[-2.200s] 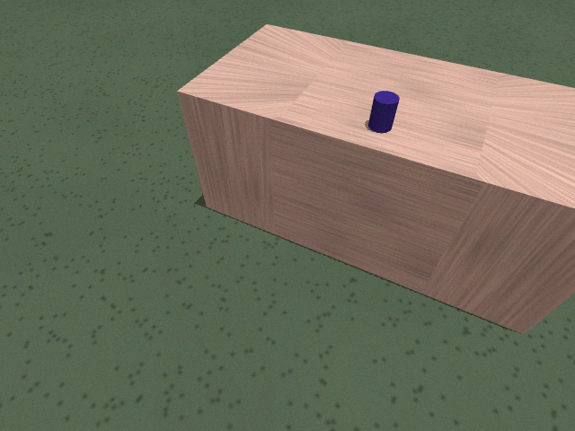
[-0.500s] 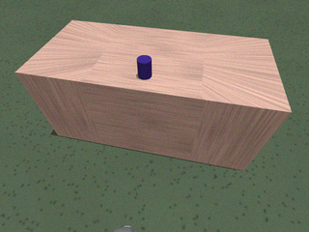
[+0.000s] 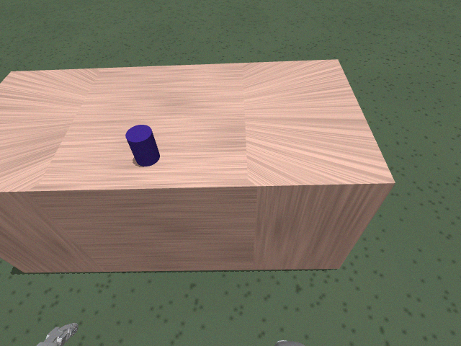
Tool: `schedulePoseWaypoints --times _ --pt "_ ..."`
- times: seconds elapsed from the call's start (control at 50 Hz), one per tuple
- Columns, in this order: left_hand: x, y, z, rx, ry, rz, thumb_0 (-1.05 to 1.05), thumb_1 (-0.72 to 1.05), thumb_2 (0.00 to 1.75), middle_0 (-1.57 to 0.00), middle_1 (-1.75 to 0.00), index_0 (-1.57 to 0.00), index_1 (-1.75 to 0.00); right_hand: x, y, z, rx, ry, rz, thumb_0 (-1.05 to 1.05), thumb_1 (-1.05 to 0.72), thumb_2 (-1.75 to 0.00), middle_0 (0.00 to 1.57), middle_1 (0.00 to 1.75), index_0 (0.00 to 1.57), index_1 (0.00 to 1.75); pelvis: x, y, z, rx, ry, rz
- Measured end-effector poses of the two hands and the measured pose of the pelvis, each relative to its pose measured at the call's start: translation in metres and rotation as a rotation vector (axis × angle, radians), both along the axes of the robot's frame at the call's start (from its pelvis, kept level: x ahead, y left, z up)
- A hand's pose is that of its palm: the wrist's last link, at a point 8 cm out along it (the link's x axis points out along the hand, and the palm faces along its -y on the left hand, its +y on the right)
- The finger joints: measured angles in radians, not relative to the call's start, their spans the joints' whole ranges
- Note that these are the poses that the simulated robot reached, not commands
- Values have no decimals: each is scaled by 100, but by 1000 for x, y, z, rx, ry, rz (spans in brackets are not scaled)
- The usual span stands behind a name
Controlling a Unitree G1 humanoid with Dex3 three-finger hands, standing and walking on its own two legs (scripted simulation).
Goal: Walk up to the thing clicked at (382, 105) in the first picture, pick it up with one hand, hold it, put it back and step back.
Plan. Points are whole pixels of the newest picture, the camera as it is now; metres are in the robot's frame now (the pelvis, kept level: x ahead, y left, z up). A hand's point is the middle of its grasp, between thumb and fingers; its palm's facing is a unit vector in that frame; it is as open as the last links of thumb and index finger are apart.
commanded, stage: walk up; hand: left
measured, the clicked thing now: (143, 146) +0.67 +0.25 -0.10
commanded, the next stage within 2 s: stand in 1.76 s
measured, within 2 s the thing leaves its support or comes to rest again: neither
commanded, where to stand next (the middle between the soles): +0.23 +0.05 m, yaw -2 degrees
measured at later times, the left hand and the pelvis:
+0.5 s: hand (75, 329) +0.20 +0.32 -0.14, palm faces -0.11 -0.92 -0.39, open 7.4 cm; pelvis +0.14 +0.05 +0.01, yaw -5 degrees
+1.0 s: hand (103, 275) +0.30 +0.28 -0.12, palm faces -0.09 -0.93 -0.36, open 7.4 cm; pelvis +0.16 +0.04 +0.02, yaw -4 degrees
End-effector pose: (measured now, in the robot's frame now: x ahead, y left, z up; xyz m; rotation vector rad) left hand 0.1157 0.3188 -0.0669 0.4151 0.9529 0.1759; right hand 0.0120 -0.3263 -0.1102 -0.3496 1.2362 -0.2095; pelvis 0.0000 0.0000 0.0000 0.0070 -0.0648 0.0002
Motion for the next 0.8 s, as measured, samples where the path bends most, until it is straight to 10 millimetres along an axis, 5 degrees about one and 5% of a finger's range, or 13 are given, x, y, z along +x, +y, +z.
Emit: schedulePoseWaypoints --times 0.14,0.36,0.5,0.8 --pt "7 -3 3 -4 87 17 1 90 90 -21 -30 -20 -30 82 9 9 35 -94 41 0 -91 -90 20 30 21 30 46 5 11 -10 15 -32" --pt "41 44 -38 -3 224 63 1 90 90 -21 -30 -20 -30 180 49 17 -18 -155 62 0 -91 -90 20 30 21 30 116 42 -4 -11 18 -53" --pt "86 44 -38 -16 225 20 1 90 90 -21 -30 -20 -30 200 66 27 -6 -171 34 0 -91 -90 20 30 21 30 136 47 5 -14 19 -82" --pt "145 17 -30 -19 174 4 1 90 90 -21 -30 -20 -30 201 65 -7 69 -80 -50 0 -91 -90 20 30 21 30 156 40 4 -1 16 -85"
